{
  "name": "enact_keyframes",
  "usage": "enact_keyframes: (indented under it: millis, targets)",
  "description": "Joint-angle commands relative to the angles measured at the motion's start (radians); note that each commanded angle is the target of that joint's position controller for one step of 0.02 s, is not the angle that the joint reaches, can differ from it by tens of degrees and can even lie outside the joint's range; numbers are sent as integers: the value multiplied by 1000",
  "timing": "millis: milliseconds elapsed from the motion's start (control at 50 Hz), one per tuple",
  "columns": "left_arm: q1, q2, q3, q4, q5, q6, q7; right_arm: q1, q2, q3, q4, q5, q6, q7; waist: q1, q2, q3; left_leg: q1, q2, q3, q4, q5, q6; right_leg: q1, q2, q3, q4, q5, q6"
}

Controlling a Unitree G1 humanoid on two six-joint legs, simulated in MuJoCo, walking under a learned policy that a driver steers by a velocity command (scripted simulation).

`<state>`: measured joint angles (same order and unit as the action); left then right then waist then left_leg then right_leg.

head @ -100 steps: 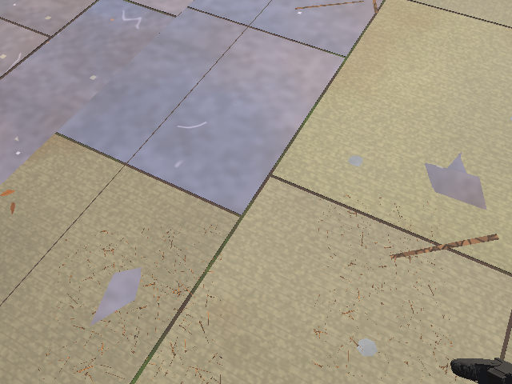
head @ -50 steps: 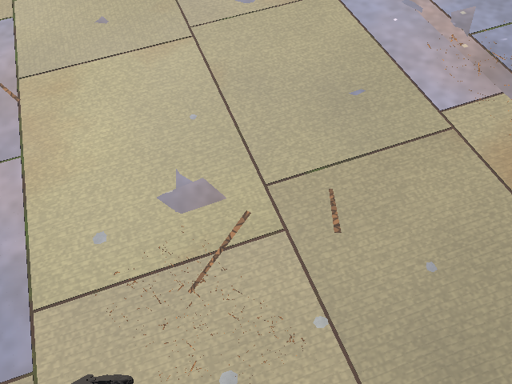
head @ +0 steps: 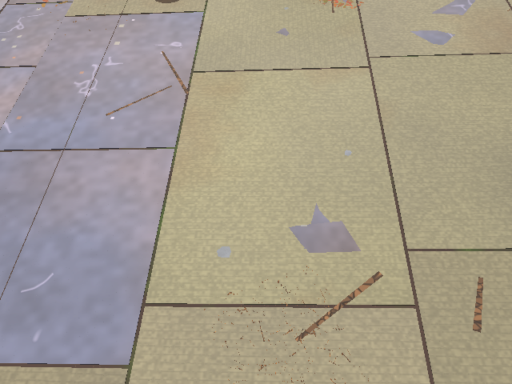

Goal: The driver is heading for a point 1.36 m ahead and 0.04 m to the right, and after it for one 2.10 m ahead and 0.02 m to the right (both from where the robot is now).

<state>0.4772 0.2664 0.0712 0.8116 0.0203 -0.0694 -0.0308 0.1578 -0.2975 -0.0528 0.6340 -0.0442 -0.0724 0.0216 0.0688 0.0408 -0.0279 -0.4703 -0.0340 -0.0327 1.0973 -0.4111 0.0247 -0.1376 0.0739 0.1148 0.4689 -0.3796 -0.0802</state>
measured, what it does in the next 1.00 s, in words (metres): walks ahead: left foot, then right foot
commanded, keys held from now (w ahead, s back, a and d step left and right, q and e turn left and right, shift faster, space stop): w+e+shift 0.28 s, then w+q+shift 0.72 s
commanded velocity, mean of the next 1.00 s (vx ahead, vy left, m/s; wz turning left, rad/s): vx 0.92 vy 0.00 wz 0.05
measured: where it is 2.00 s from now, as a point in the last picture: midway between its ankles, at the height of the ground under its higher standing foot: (283, 97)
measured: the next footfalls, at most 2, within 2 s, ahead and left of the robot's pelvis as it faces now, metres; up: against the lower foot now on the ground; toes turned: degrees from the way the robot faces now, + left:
left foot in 0.22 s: +0.32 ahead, +0.11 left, +0.00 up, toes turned -17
right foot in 0.62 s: +0.58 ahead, -0.24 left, +0.00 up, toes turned -13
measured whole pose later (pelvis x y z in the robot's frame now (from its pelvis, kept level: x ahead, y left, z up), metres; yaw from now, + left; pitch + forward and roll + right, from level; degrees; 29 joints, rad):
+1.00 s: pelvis +0.77 -0.14 -0.03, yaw +5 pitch +2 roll -2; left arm 0.49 0.29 0.04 0.92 0.03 -0.10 0.01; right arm -0.02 -0.33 -0.03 0.65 -0.02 -0.01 0.09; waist 0.06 0.02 0.05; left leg -0.76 0.03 0.15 0.79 -0.01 0.15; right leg 0.27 0.01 -0.30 0.20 -0.44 0.05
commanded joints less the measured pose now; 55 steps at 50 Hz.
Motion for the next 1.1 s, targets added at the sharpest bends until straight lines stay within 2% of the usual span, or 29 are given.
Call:
enact_keyframes:
  millis: [20, 140, 180, 200, 220, 240, 260, 300, 320, 360, 460, 500, 560, 600, 620, 640, 660, 680, 700, 760, 840, 920, 960, 980, 1020, 1040, 1060, 1080, 1100]
  targets:
    - [64, 161, 40, -21, -2, 15, 17, -212, -52, 5, -141, -26, 3, 35, 20, -128, 70, -408, 33, 16, -55, 39, -42, 263, -203, 379, -247, 200, -182]
    - [-25, 214, 60, -19, -13, 11, 21, -268, -64, 27, -171, 12, 19, 31, -7, -203, 90, 21, -13, 58, -455, 239, -72, -56, -171, 335, -298, 335, -134]
    - [-90, 253, 69, -35, -20, -2, 16, -79, -129, -1, -112, 21, 15, 1, -103, -178, 5, 328, -37, 50, -503, 224, -45, -127, -171, 316, -141, 629, -80]
    - [-120, 268, 73, -40, -20, -9, 10, 107, -175, -25, -58, 20, 14, -20, -201, -110, -93, 546, -32, 51, -521, 199, -28, -174, -116, 269, 84, 732, -47]
    - [-143, 224, 61, -52, -17, -22, 6, 306, -235, -51, -19, 4, 8, -44, -294, -29, -212, 790, 85, -48, -519, 37, -7, -317, -32, 208, 387, 612, -26]
    - [-101, 45, 15, -101, -34, -28, 13, 402, -317, -65, -10, -34, -1, -56, -262, 271, -339, 942, 416, -532, -719, -504, 47, -526, 79, 116, 735, -131, -24]
    - [-109, 72, 1, -124, -36, -11, 13, 242, -289, -55, -36, -28, 7, -54, -169, 281, -245, 743, 475, -878, -918, -673, 73, -618, 28, 61, 879, -87, -32]
    - [-176, 122, 7, -103, 16, 14, -7, 117, -132, -23, -32, -13, 12, -43, -121, 48, -23, 496, 399, -602, -872, -448, 108, -624, -89, -3, 865, 80, -34]
    - [-193, 108, 3, -97, 29, 16, -22, 142, -106, -16, -1, -13, 4, -35, -111, 34, 19, 414, 342, -481, -883, -312, 112, -584, -107, 3, 816, 101, -28]
    - [-233, 72, -14, -121, 35, 21, -39, 200, -78, -4, 67, -4, -19, -26, -87, 88, 85, 327, 283, -377, -917, -193, 131, -575, -107, 45, 736, 88, -12]
    - [-483, 90, -52, -237, 42, 16, -58, 229, -90, -9, 118, 29, -41, -15, -62, 34, 160, 263, 226, -231, -1020, 79, 174, -588, -157, -67, 379, 232, 52]
    - [-530, 73, -70, -249, 24, 8, -74, 234, -143, -25, 125, 33, -43, -10, -68, 32, 150, 113, 208, -163, -1073, 264, 159, -305, -108, -142, 235, 297, 56]
    - [-471, 131, -48, -223, 20, 6, -45, 266, -211, -39, 149, 41, -40, 1, -32, 13, 87, 206, 232, -135, -951, 653, 142, -109, -59, -152, 163, 279, 39]
    - [-203, 184, -15, -141, 37, 0, -5, 286, -232, -43, 171, 47, -34, 1, 101, -25, -94, 161, 153, -69, -509, 837, 110, 257, -30, -159, 114, 199, 23]
    - [-40, 261, 12, -124, 59, -5, 22, 278, -171, -27, 160, 46, -37, 2, 174, -90, -197, -28, 78, -39, -176, 572, 92, 475, -225, 26, 85, -42, 6]
    - [13, 328, 21, -126, 84, -11, 36, 332, -6, 6, 116, 63, -34, -7, 101, -300, -301, -223, 14, -49, 172, -107, 85, 566, -522, 467, -76, -431, -11]
    - [-53, 307, 23, -137, 56, 0, 40, 310, -79, -7, 97, 72, -19, -9, 79, -269, -287, -295, 11, -68, 281, 6, 95, 443, -545, 709, -249, -539, -45]
    - [-153, 217, 5, -134, 42, 1, 39, 245, -103, -15, 98, 56, -4, -7, 27, -180, -114, -336, 74, -56, 272, 103, 93, 320, -485, 525, -230, -437, -43]
    - [-199, 161, -5, -128, 32, -6, 34, 218, -86, -10, 109, 44, 4, 4, 1, -137, -32, -316, 109, -46, 227, 153, 83, 211, -436, 360, -226, -230, -41]
    - [-197, 101, -19, -83, 15, -31, 31, 208, -32, -6, 121, 22, 47, 29, -68, -154, 49, -264, 157, -36, 185, 171, 52, 64, -362, 92, -277, 48, -10]
    - [-160, 58, -27, -25, 0, -62, 21, 25, -3, 8, 40, 16, 69, 52, -85, -125, 125, -357, 166, 13, 109, 309, 52, 53, -315, -167, -335, 376, 12]
    - [-153, 108, -20, 3, 6, -70, 35, -128, -13, 29, -25, 21, 64, 80, -95, -76, 175, -227, 123, 138, -216, 455, 100, 42, -268, -359, -387, 628, 40]
    - [-104, 155, -14, 14, 6, -63, 46, -152, -29, 31, -25, 22, 62, 83, -98, -73, 149, -102, 37, 231, -317, 461, 135, 117, -268, -403, -311, 1077, 60]
    - [-91, 191, -6, 11, 9, -51, 54, -110, -48, 27, -11, 24, 62, 78, -126, -104, 106, -42, -3, 252, -331, 424, 149, 178, -282, -405, -222, 1296, 68]
    - [-145, 260, 15, -14, 20, -15, 69, 146, -120, -1, 58, 26, 62, 60, -275, -155, -42, 231, -61, 226, -329, 309, 189, 187, -325, -381, 127, 1524, 62]
    - [-187, 269, 18, -36, 26, 2, 67, 361, -171, -30, 126, 24, 59, 42, -363, -137, -137, 474, -75, 162, -378, 251, 223, 87, -328, -351, 418, 1423, 42]
    - [-179, 227, 13, -27, 32, 7, 49, 409, -216, -59, 162, 30, 63, 13, -344, -19, -124, 650, -43, 62, -443, 182, 251, -125, -206, -346, 791, 695, 56]
    - [-142, 71, -30, -83, 48, -11, 35, 314, -307, -75, 145, 31, 76, -2, -194, 222, -67, 752, 127, -266, -404, 386, 317, -498, -52, -289, 1187, -143, 91]
    - [-155, 118, -34, -196, 18, -36, 34, 296, -364, -91, 96, 20, 83, -3, -187, 204, -279, 944, 264, -704, -681, 100, 481, -733, -31, -66, 1265, -115, 95]
Keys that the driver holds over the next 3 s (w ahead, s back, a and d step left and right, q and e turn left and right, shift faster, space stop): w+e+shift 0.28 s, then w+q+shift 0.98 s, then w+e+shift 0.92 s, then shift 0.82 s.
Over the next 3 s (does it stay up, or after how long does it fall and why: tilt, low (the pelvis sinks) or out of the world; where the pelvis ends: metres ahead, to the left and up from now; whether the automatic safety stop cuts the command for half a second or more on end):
stays up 2.28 0.04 -0.01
